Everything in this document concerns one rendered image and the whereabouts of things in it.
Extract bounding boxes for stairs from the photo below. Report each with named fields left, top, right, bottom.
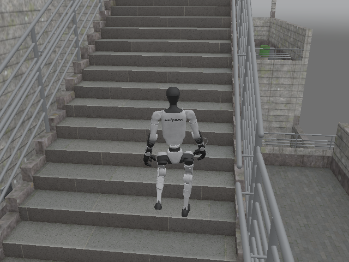
left=2, top=0, right=237, bottom=262

